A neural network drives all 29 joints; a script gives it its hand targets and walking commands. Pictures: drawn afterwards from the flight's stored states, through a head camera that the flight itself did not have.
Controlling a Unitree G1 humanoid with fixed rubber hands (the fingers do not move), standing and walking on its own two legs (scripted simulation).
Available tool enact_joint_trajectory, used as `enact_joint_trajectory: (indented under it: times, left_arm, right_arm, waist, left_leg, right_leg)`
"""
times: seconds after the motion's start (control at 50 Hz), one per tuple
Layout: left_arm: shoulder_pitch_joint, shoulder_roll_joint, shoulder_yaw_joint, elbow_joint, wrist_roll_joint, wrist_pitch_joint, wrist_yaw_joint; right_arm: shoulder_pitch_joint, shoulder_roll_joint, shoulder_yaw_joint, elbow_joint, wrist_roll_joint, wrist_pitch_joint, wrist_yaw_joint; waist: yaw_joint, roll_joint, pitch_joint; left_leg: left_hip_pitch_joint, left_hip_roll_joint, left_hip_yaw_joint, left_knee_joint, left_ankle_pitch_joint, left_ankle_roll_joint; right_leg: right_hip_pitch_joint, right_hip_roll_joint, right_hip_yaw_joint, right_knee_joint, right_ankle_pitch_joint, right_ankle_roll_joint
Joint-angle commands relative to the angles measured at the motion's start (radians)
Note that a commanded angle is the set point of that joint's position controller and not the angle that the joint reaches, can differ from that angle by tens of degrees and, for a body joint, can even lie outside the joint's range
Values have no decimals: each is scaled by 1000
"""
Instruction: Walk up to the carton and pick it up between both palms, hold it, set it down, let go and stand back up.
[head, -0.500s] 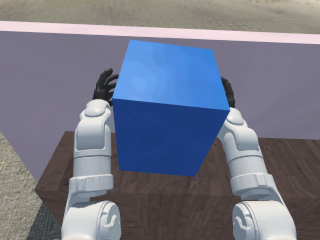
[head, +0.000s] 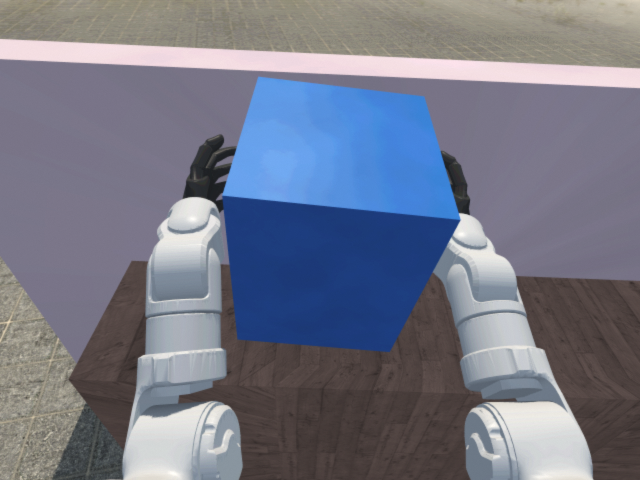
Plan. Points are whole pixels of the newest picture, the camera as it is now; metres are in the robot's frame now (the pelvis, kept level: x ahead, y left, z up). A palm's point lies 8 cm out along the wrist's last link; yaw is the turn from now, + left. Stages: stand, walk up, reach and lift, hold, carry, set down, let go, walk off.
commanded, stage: hold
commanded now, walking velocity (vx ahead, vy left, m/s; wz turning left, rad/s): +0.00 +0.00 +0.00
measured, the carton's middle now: (327, 222) +0.38 -0.01 +0.17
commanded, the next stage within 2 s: none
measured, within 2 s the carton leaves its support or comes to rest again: neither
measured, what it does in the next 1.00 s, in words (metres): stands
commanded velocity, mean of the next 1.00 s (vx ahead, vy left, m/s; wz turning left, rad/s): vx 0.00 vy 0.00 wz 0.00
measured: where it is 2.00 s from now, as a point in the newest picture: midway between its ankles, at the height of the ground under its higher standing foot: outside the picture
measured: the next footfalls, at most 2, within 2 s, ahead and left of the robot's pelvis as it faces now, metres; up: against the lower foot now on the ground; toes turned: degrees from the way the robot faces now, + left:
none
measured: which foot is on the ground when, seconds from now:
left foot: down 0.00-1.00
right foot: down 0.00-1.00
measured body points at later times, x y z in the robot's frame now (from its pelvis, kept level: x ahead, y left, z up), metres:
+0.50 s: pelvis +0.00 +0.00 +0.00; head -0.05 +0.02 +0.45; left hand +0.38 +0.14 +0.21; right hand +0.38 -0.16 +0.19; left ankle +0.01 +0.14 -0.75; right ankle +0.06 -0.13 -0.75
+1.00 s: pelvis +0.00 +0.00 +0.00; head -0.05 +0.02 +0.45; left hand +0.37 +0.14 +0.21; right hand +0.38 -0.16 +0.19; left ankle +0.01 +0.14 -0.75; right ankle +0.06 -0.13 -0.75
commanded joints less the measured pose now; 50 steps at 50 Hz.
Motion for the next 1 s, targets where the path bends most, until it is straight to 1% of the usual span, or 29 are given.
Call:
enact_joint_trajectory:
  times: [0.0,0.02,0.1,0.14,0.16,0.18,0.22,0.24,0.3,0.34,0.36,0.4,0.46,0.48,0.54,0.6,0.64,0.66,0.68,0.72,0.76,0.78,0.8,0.84,0.86,0.88,0.9,0.96,0.98]
  left_arm:
    - [-487,-437,-412,-115,-28,-23,-160]
    - [-484,-440,-412,-120,-22,-21,-161]
    - [-512,-447,-415,-123,-35,-24,-165]
    - [-495,-451,-413,-111,-28,-21,-166]
    - [-493,-445,-406,-96,-30,-21,-166]
    - [-506,-440,-393,-86,-19,-21,-167]
    - [-520,-447,-406,-104,-28,-25,-165]
    - [-517,-440,-390,-82,-14,-23,-165]
    - [-513,-436,-390,-73,-17,-24,-167]
    - [-531,-446,-399,-102,-25,-30,-164]
    - [-504,-441,-392,-96,-17,-27,-164]
    - [-502,-448,-407,-116,-24,-29,-162]
    - [-502,-439,-393,-104,-21,-29,-167]
    - [-490,-444,-395,-96,-15,-27,-168]
    - [-499,-434,-395,-116,-17,-25,-171]
    - [-483,-446,-408,-137,-22,-27,-167]
    - [-472,-447,-425,-133,-38,-29,-166]
    - [-486,-455,-438,-160,-45,-33,-162]
    - [-485,-448,-437,-158,-45,-31,-163]
    - [-479,-461,-446,-173,-50,-33,-163]
    - [-471,-451,-424,-149,-38,-29,-164]
    - [-443,-447,-421,-144,-36,-22,-170]
    - [-425,-432,-408,-117,-20,-12,-174]
    - [-473,-435,-404,-111,-13,-13,-179]
    - [-464,-439,-399,-121,-11,-12,-180]
    - [-476,-438,-399,-125,-7,-12,-181]
    - [-462,-439,-394,-120,-4,-10,-182]
    - [-505,-434,-380,-106,-6,-15,-185]
    - [-520,-440,-390,-105,-13,-21,-182]
  right_arm:
    - [-712,520,470,-270,133,-59,133]
    - [-715,526,472,-272,139,-60,135]
    - [-707,529,460,-246,131,-55,141]
    - [-743,528,461,-272,130,-62,141]
    - [-746,521,454,-265,126,-62,141]
    - [-746,521,447,-247,120,-63,143]
    - [-757,530,454,-268,124,-69,144]
    - [-754,526,447,-249,120,-66,147]
    - [-740,524,444,-236,112,-68,149]
    - [-749,533,449,-250,118,-73,151]
    - [-739,528,455,-245,123,-73,148]
    - [-736,531,464,-257,125,-74,148]
    - [-705,533,460,-228,117,-68,146]
    - [-734,522,458,-250,121,-76,147]
    - [-710,521,451,-239,119,-71,145]
    - [-728,534,476,-286,129,-75,140]
    - [-740,523,475,-305,131,-80,138]
    - [-735,532,483,-317,139,-82,139]
    - [-716,530,483,-303,140,-75,137]
    - [-710,539,497,-309,142,-74,136]
    - [-717,533,488,-306,139,-73,134]
    - [-692,529,485,-305,135,-69,130]
    - [-690,516,474,-285,128,-62,129]
    - [-713,509,458,-269,124,-65,133]
    - [-712,514,459,-275,129,-66,133]
    - [-698,506,452,-261,124,-65,136]
    - [-709,512,454,-267,125,-66,137]
    - [-723,521,439,-238,112,-66,147]
    - [-740,523,437,-248,112,-75,146]
  waist:
    - [10,24,-324]
    - [10,42,-319]
    - [2,29,-306]
    - [10,34,-309]
    - [12,21,-313]
    - [13,25,-287]
    - [14,25,-322]
    - [18,27,-295]
    - [12,24,-277]
    - [13,21,-310]
    - [22,25,-299]
    - [17,22,-321]
    - [14,16,-287]
    - [20,24,-292]
    - [9,27,-296]
    - [15,20,-328]
    - [14,23,-348]
    - [14,27,-366]
    - [9,35,-341]
    - [6,32,-360]
    - [11,15,-341]
    - [7,17,-330]
    - [7,27,-303]
    - [4,27,-291]
    - [6,17,-297]
    - [5,33,-287]
    - [6,25,-290]
    - [9,19,-261]
    - [9,26,-282]
  left_leg:
    - [23,-112,81,-80,160,14]
    - [22,-110,80,-79,172,12]
    - [10,-108,75,-86,144,12]
    - [6,-107,77,-91,143,13]
    - [10,-105,80,-93,136,16]
    - [1,-106,85,-97,127,16]
    - [5,-104,79,-95,125,16]
    - [-4,-107,83,-100,105,18]
    - [-10,-106,82,-104,86,22]
    - [-2,-103,78,-100,115,19]
    - [3,-105,81,-102,138,16]
    - [15,-106,80,-93,153,16]
    - [4,-106,85,-93,143,17]
    - [10,-106,84,-98,144,13]
    - [9,-106,84,-96,142,15]
    - [29,-109,81,-85,197,13]
    - [34,-109,85,-82,192,11]
    - [48,-107,80,-74,227,6]
    - [35,-110,83,-73,213,3]
    - [49,-112,82,-67,246,3]
    - [38,-110,85,-75,211,9]
    - [38,-106,83,-73,227,7]
    - [36,-109,87,-81,206,9]
    - [26,-104,83,-92,166,9]
    - [22,-104,80,-90,168,12]
    - [21,-102,85,-94,164,6]
    - [22,-101,82,-91,169,10]
    - [-7,-102,87,-111,98,19]
    - [-1,-102,87,-107,107,16]
  right_leg:
    - [440,87,-22,1,80,32]
    - [440,89,-22,5,89,31]
    - [436,89,-21,4,62,27]
    - [438,89,-25,1,57,29]
    - [433,90,-22,-2,45,28]
    - [428,86,-24,-3,36,29]
    - [436,87,-23,4,40,27]
    - [423,83,-23,-4,16,29]
    - [423,83,-23,-1,13,27]
    - [430,85,-26,7,36,26]
    - [441,85,-24,4,55,27]
    - [441,88,-23,6,68,30]
    - [439,84,-20,2,59,26]
    - [433,87,-26,0,52,26]
    - [444,83,-27,3,59,30]
    - [458,86,-23,6,110,34]
    - [455,89,-26,6,103,31]
    - [455,92,-23,13,128,30]
    - [466,89,-21,15,136,30]
    - [473,91,-23,15,157,34]
    - [469,90,-23,10,130,34]
    - [485,89,-19,15,156,33]
    - [476,83,-21,5,134,35]
    - [451,84,-27,0,77,33]
    - [463,84,-23,3,87,31]
    - [455,86,-23,4,83,27]
    - [460,86,-23,4,87,29]
    - [437,80,-25,-5,19,29]
    - [442,80,-27,-2,25,27]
